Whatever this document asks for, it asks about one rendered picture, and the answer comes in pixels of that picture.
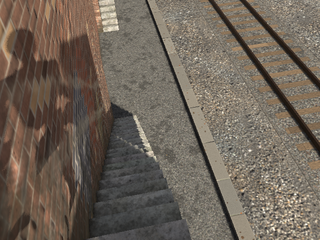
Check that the stairs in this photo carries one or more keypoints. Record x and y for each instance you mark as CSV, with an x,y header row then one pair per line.
x,y
108,15
134,201

